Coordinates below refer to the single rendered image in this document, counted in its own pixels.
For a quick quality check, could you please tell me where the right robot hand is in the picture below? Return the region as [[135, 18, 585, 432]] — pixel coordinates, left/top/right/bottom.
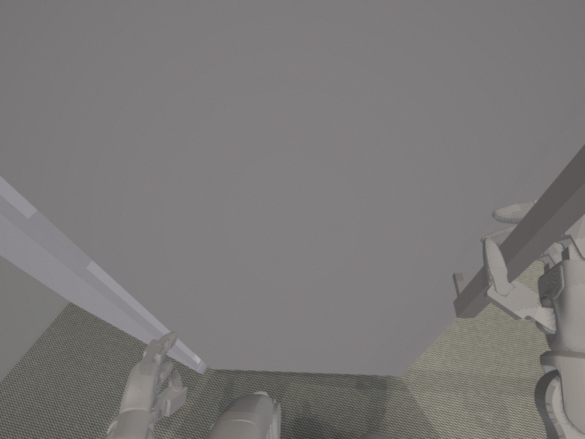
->
[[481, 200, 585, 353]]

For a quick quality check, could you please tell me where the left robot thigh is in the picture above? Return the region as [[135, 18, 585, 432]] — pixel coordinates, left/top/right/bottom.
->
[[205, 394, 282, 439]]

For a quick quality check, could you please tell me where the handle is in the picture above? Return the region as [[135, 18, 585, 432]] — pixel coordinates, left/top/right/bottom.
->
[[452, 145, 585, 318]]

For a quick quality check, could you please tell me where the fridge door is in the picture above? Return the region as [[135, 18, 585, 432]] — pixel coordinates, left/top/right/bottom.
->
[[0, 0, 585, 376]]

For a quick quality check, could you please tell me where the left robot forearm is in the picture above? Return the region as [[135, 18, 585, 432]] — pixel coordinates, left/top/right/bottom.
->
[[104, 410, 154, 439]]

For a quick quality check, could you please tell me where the left robot hand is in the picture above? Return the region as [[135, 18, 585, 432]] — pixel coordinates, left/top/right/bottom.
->
[[119, 331, 187, 423]]

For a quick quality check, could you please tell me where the right robot forearm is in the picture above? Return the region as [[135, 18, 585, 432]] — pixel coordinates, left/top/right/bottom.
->
[[534, 350, 585, 439]]

